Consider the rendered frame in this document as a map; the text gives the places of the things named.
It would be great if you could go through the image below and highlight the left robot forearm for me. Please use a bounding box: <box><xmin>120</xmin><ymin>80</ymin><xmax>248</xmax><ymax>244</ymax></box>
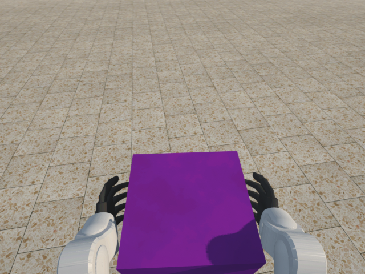
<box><xmin>57</xmin><ymin>212</ymin><xmax>119</xmax><ymax>274</ymax></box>

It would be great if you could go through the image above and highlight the right robot forearm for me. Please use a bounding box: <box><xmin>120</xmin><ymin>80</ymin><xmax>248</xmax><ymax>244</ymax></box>
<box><xmin>259</xmin><ymin>207</ymin><xmax>327</xmax><ymax>274</ymax></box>

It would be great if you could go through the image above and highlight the carton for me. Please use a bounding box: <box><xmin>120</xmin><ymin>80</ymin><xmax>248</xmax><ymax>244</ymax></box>
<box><xmin>116</xmin><ymin>151</ymin><xmax>266</xmax><ymax>274</ymax></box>

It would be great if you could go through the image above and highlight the robot left hand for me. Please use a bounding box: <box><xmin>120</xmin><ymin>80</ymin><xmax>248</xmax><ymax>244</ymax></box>
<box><xmin>95</xmin><ymin>176</ymin><xmax>129</xmax><ymax>225</ymax></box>

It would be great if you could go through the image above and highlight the robot right hand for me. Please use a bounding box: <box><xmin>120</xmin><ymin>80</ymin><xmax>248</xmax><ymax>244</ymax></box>
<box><xmin>245</xmin><ymin>172</ymin><xmax>279</xmax><ymax>225</ymax></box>

